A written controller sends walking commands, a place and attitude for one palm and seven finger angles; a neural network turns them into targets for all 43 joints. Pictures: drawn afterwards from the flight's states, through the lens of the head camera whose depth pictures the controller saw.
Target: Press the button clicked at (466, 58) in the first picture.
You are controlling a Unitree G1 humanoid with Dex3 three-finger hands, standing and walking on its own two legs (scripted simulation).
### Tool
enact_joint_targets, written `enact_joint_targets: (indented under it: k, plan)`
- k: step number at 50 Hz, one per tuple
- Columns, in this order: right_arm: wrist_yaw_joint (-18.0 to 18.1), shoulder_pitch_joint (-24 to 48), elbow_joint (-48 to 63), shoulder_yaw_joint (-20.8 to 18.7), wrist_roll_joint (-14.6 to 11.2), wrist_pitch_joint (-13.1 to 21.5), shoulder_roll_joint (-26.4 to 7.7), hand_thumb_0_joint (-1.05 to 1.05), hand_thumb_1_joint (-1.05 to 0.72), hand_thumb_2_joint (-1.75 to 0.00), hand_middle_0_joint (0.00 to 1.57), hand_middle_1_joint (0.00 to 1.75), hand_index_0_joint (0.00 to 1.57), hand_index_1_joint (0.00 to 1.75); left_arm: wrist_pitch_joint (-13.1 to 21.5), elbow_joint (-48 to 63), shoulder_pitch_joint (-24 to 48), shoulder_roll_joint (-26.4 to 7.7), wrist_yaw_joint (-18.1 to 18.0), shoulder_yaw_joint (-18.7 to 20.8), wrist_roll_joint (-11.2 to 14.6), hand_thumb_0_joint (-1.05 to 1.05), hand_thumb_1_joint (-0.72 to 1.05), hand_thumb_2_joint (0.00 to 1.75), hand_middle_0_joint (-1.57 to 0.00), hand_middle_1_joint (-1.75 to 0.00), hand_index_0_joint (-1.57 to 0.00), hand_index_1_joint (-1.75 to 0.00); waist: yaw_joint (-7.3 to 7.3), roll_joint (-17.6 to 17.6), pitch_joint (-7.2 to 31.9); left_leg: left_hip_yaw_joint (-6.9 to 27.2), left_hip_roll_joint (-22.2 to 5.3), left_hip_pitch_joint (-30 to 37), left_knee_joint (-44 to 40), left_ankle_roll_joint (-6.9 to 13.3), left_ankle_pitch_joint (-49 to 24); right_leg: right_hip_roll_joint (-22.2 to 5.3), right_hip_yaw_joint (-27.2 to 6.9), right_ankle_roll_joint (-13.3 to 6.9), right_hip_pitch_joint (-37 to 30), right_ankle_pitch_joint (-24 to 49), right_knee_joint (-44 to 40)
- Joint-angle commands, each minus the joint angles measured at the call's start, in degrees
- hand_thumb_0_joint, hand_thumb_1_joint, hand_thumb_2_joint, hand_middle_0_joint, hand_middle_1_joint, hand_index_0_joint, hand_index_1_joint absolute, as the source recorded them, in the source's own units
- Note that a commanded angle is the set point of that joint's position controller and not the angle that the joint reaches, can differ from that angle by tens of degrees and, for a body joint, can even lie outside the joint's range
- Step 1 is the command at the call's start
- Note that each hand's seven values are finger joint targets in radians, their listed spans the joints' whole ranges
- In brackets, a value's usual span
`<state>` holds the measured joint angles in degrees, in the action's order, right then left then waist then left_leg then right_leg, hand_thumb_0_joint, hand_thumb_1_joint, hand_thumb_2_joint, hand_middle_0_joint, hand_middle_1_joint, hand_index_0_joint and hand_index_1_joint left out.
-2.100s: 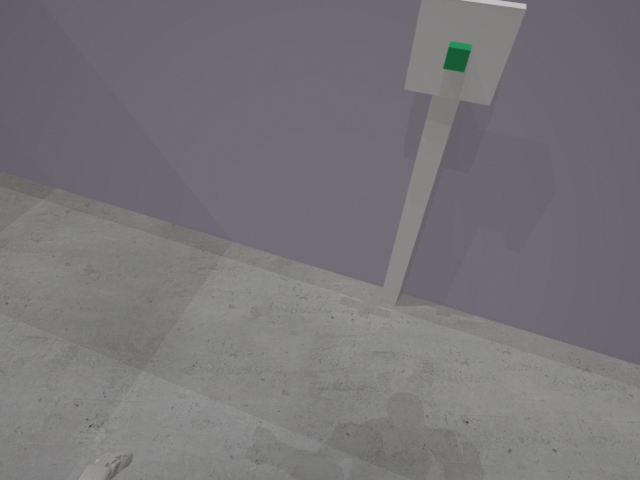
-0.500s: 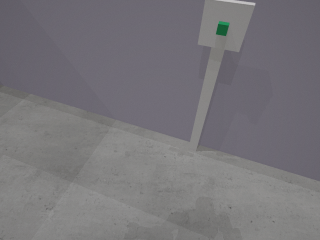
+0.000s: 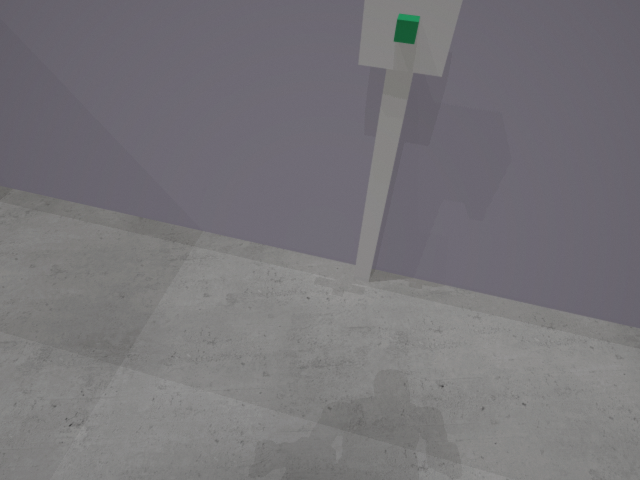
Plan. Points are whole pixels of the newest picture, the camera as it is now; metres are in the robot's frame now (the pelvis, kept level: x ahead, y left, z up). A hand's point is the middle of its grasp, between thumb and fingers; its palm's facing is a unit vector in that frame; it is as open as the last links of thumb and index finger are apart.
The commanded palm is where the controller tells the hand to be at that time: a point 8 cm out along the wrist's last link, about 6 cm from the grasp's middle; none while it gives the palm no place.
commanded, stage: turn to face it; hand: left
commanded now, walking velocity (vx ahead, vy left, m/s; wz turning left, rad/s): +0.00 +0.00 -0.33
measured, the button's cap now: (406, 28) +0.87 -0.11 +0.17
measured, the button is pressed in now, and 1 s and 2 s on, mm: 0 0 0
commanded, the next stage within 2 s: take the last steps up to it in 0.40 s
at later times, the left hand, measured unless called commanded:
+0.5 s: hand out of the picture +0.04 +0.24 -0.17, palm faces -0.09 -0.97 -0.21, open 7.3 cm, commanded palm none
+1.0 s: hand out of the picture +0.06 +0.13 -0.17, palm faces -0.22 -0.96 -0.18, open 7.3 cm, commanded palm none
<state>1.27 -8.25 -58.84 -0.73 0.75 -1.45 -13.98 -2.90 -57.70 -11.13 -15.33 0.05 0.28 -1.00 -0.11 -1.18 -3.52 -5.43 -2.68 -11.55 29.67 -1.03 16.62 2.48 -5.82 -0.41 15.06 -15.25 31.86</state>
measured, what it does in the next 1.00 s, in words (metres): steps on the spot: left foot, then right foot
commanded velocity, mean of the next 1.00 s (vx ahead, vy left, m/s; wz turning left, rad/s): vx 0.16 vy -0.06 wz -0.19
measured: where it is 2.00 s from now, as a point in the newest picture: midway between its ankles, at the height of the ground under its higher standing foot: (381, 448)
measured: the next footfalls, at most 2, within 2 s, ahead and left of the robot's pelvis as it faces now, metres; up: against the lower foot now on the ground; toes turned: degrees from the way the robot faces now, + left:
left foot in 0.36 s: +0.00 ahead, +0.14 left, +0.00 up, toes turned -3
right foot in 0.84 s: -0.05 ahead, -0.12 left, +0.00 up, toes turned -19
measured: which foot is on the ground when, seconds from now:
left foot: down 0.00-0.12, up 0.14-0.34, down 0.36-0.84, up 0.86-1.00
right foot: down 0.00-0.36, up 0.38-0.82, down 0.84-1.00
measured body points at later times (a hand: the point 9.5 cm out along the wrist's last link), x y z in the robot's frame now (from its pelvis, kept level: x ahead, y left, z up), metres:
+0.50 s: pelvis -0.04 +0.04 +0.00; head -0.03 +0.07 +0.45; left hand +0.05 +0.29 -0.16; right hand -0.03 -0.21 -0.13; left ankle -0.04 +0.14 -0.73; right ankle -0.05 -0.09 -0.67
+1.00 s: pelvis -0.01 -0.04 +0.00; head -0.01 -0.03 +0.45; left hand +0.07 +0.18 -0.15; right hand -0.11 -0.28 -0.15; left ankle +0.02 +0.09 -0.67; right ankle -0.09 -0.11 -0.73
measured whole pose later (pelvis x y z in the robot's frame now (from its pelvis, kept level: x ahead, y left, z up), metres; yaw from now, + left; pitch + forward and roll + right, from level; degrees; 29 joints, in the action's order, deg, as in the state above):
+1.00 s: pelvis -0.01 -0.04 +0.00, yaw -14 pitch +0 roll -1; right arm -0.1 -20.4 -63.4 -3.6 2.3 -1.8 -12.7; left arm 1.8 -59.5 -17.7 -9.5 -0.4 2.3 -1.4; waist 1.6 0.1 1.3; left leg -5.4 -7.3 -27.8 59.5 -1.5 21.7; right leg 1.4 5.6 -2.5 5.4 -18.4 23.6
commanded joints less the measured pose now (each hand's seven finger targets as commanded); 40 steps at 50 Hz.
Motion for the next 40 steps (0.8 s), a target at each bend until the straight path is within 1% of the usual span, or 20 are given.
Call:
enact_joint_targets:
  k: [1, 4, 6, 7, 8, 12, 14, 16, 17, 18, 19, 20, 22, 25, 28, 31, 33, 37, 38, 40]
  plan:
    - [0.6, -0.1, 4.6, -3.5, -0.1, 0.9, -10.8, 0.00, -0.90, -0.90, 0.20, 0.30, 0.20, 0.30, 0.9, 5.3, -1.6, -7.9, -0.3, 2.7, -0.2, 0.00, 0.90, 0.90, -0.20, -0.30, -0.20, -0.30, -0.46, 5.2, 4.0, 7.3, -9.4, -0.1, -5.0, 3.7, -4.5, -4.0, -2.3, -0.7, 3.5, 11.2, 2.1]
    - [0.4, 0.5, 5.8, -3.8, -0.1, 0.7, -9.1, 0.00, -0.90, -0.90, 0.20, 0.30, 0.20, 0.30, 1.1, 5.8, -3.4, -8.0, -0.3, 3.1, -0.5, 0.00, 0.90, 0.90, -0.20, -0.30, -0.20, -0.30, -1.02, 0.9, 4.2, 4.4, -6.3, -3.5, 0.5, 2.5, 1.8, -6.0, -7.2, -2.0, 3.8, 9.8, -1.1]
    - [0.3, -0.9, 6.3, -3.6, -0.4, 0.4, -5.9, 0.00, -0.90, -0.90, 0.20, 0.30, 0.20, 0.30, 1.4, 6.2, -4.0, -10.7, -0.7, 3.8, -0.7, 0.00, 0.90, 0.90, -0.20, -0.30, -0.20, -0.30, -0.87, -9.0, 4.3, 0.8, 0.1, -8.2, 12.0, 0.1, 8.5, -13.7, -20.8, -6.3, 2.7, 6.1, -10.8]
    - [0.3, -0.4, 6.4, -3.4, -0.4, 0.2, -4.9, 0.00, -0.90, -0.90, 0.20, 0.30, 0.20, 0.30, 1.4, 6.2, -5.1, -11.5, -1.0, 4.3, -0.6, 0.00, 0.90, 0.90, -0.20, -0.30, -0.20, -0.30, -2.21, -12.3, 3.5, 2.5, 2.0, -11.7, 19.0, -0.4, 12.9, -16.7, -26.1, -9.5, 1.1, 6.5, -15.3]
    - [0.3, 0.0, 6.5, -3.4, -0.4, 0.2, -5.3, 0.00, -0.90, -0.90, 0.20, 0.30, 0.20, 0.30, 1.3, 6.3, -5.7, -11.1, -1.4, 4.6, -0.5, 0.00, 0.90, 0.90, -0.20, -0.30, -0.20, -0.30, -2.89, -11.7, 3.5, 5.5, 1.3, -14.3, 24.5, -0.1, 14.2, -17.3, -27.1, -11.4, -0.4, 6.5, -16.3]
    - [0.4, -4.1, 5.2, -3.1, -0.7, 1.2, -3.6, 0.00, -0.90, -0.90, 0.20, 0.30, 0.20, 0.30, 1.6, 7.8, -2.0, -8.5, -1.9, 4.8, -0.8, 0.00, 0.90, 0.90, -0.20, -0.30, -0.20, -0.30, -0.19, -7.8, 8.4, 6.3, 0.8, -10.9, 18.3, 0.0, 11.3, -13.6, -19.1, -10.7, -4.5, 19.5, -10.3]
    - [0.7, -6.0, 4.7, -3.0, -0.9, 1.5, -2.7, 0.00, -0.90, -0.90, 0.20, 0.30, 0.20, 0.30, 1.4, 7.8, -1.7, -8.5, -1.9, 4.9, -0.8, 0.00, 0.90, 0.90, -0.20, -0.30, -0.20, -0.30, 0.54, -7.1, 9.2, 5.1, 1.9, -5.6, 8.4, -0.1, 7.4, -12.6, -18.7, -9.5, -2.4, 19.7, -8.9]
    - [1.1, -10.3, 3.5, -2.9, -1.0, 2.0, -2.5, 0.00, -0.90, -0.90, 0.20, 0.30, 0.20, 0.30, 1.1, 7.9, -0.9, -7.6, -1.8, 4.8, -0.2, 0.00, 0.90, 0.90, -0.20, -0.30, -0.20, -0.30, 2.51, -5.7, 9.5, 4.2, 2.3, 4.4, -2.6, 0.0, -1.2, -9.7, -15.6, -6.1, 3.5, 14.4, -6.3]
    - [1.3, -11.7, 3.1, -3.2, -0.9, 2.4, -4.0, 0.00, -0.90, -0.90, 0.20, 0.30, 0.20, 0.30, 1.0, 8.3, -0.7, -5.8, -1.6, 4.4, 0.1, 0.00, 0.90, 0.90, -0.20, -0.30, -0.20, -0.30, 3.18, -1.2, 9.5, 6.9, -1.1, 9.4, -6.9, 1.0, -1.4, -6.4, -12.1, -3.9, 8.6, 8.4, -2.6]
    - [1.3, -10.5, 4.1, -4.0, -0.1, 2.7, -8.1, 0.00, -0.90, -0.90, 0.20, 0.30, 0.20, 0.30, 0.6, 9.1, -0.8, -2.9, -1.1, 3.9, 0.5, 0.00, 0.90, 0.90, -0.20, -0.30, -0.20, -0.30, 2.77, 12.3, 6.6, 20.3, -11.9, 10.8, -13.9, 5.1, -0.2, 0.6, -5.1, -0.7, 17.9, -2.8, 7.2]
    - [1.2, -8.3, 5.6, -4.2, 0.1, 2.3, -10.2, 0.00, -0.90, -0.90, 0.20, 0.30, 0.20, 0.30, 0.6, 9.4, -0.1, -2.5, -1.0, 4.1, 0.2, 0.00, 0.90, 0.90, -0.20, -0.30, -0.20, -0.30, 2.25, 17.2, 3.1, 26.1, -20.4, 2.7, -17.0, 9.2, -2.7, 1.7, 0.9, 1.6, 18.0, -14.3, 17.6]
    - [1.1, -5.0, 6.5, -3.9, 0.4, 2.1, -9.0, 0.00, -0.90, -0.90, 0.20, 0.30, 0.20, 0.30, 0.0, 8.7, -0.4, -3.6, -1.1, 4.6, -0.3, 0.00, 0.90, 0.90, -0.20, -0.30, -0.20, -0.30, 1.11, 13.3, 1.5, 25.2, -21.1, -4.6, -17.9, 11.2, 0.2, -0.5, -0.9, 2.1, 14.7, -13.2, 24.8]
    - [1.3, -1.5, 7.3, -3.1, 0.6, 2.3, -6.6, 0.00, -0.90, -0.90, 0.20, 0.30, 0.20, 0.30, -0.5, 6.6, -2.7, -3.9, -0.4, 5.4, -0.9, 0.00, 0.90, 0.90, -0.20, -0.30, -0.20, -0.30, -1.31, 8.6, -1.8, 18.0, -15.6, -9.5, -17.4, 10.3, 0.4, -1.3, 0.1, 2.5, 13.5, -8.9, 32.5]
    - [1.2, -2.8, 6.5, -2.9, 0.6, 2.5, -5.8, 0.00, -0.90, -0.90, 0.20, 0.30, 0.20, 0.30, -0.2, 5.3, -4.4, -1.3, 0.2, 4.4, -0.6, 0.00, 0.90, 0.90, -0.20, -0.30, -0.20, -0.30, -1.26, 8.4, -0.6, 9.9, -11.0, -3.4, -14.1, 9.1, -9.0, -2.1, 3.8, 2.9, 14.3, -6.7, 28.8]
    - [1.2, -10.3, 4.0, -3.6, 1.0, 2.7, -6.5, 0.00, -0.90, -0.90, 0.20, 0.30, 0.20, 0.30, 0.2, 6.3, -1.0, -0.7, 0.8, 4.0, -0.6, 0.00, 0.90, 0.90, -0.20, -0.30, -0.20, -0.30, 2.54, 9.5, 1.2, 13.0, -14.5, 4.9, -15.4, 10.4, -2.3, -3.3, 5.8, 2.9, 16.5, -8.9, 23.3]
    - [1.1, -13.9, 2.5, -4.4, 1.2, 3.1, -7.9, 0.00, -0.90, -0.90, 0.20, 0.30, 0.20, 0.30, 0.5, 7.7, 3.0, -1.0, 1.8, 4.1, -1.0, 0.00, 0.90, 0.90, -0.20, -0.30, -0.20, -0.30, 4.39, 7.8, -0.3, 16.7, -18.2, 7.1, -18.5, 11.1, 7.8, -5.0, 6.1, 2.5, 18.3, -10.5, 18.9]
    - [1.1, -14.1, 1.9, -4.8, 1.3, 3.3, -8.9, 0.00, -0.90, -0.90, 0.20, 0.30, 0.20, 0.30, 0.7, 7.9, 3.8, -0.8, 2.4, 4.1, -1.0, 0.00, 0.90, 0.90, -0.20, -0.30, -0.20, -0.30, 4.66, 7.0, -0.5, 16.2, -19.1, 6.3, -18.9, 10.6, 9.7, -5.5, 6.8, 2.1, 16.3, -11.1, 15.0]
    - [0.8, -12.5, 1.3, -5.0, 1.5, 3.5, -9.5, 0.00, -0.90, -0.90, 0.20, 0.30, 0.20, 0.30, 1.4, 6.5, 1.3, 0.4, 2.9, 4.1, -0.7, 0.00, 0.90, 0.90, -0.20, -0.30, -0.20, -0.30, 3.27, 8.9, 1.4, 12.3, -17.9, 2.6, -16.5, 8.5, 7.4, -4.3, 9.5, 1.0, 6.7, -10.5, 4.0]
    - [0.7, -11.3, 1.0, -5.1, 1.5, 3.3, -9.7, 0.00, -0.90, -0.90, 0.20, 0.30, 0.20, 0.30, 1.7, 5.4, -1.2, 0.7, 2.9, 4.1, -0.6, 0.00, 0.90, 0.90, -0.20, -0.30, -0.20, -0.30, 1.69, 9.2, 2.2, 10.0, -17.1, 1.1, -14.3, 7.3, 7.2, -3.6, 10.7, 0.8, 2.5, -7.2, -0.6]
    - [0.3, -10.6, 0.4, -4.8, 1.2, 3.1, -7.8, 0.00, -0.90, -0.90, 0.20, 0.30, 0.20, 0.30, 2.5, 2.2, -7.9, -0.5, 2.3, 4.4, -0.7, 0.00, 0.90, 0.90, -0.20, -0.30, -0.20, -0.30, -1.40, 4.2, 4.2, 4.2, -12.5, -7.0, -4.2, 3.8, 8.0, -2.5, 11.7, -0.2, -11.6, -0.3, -10.8]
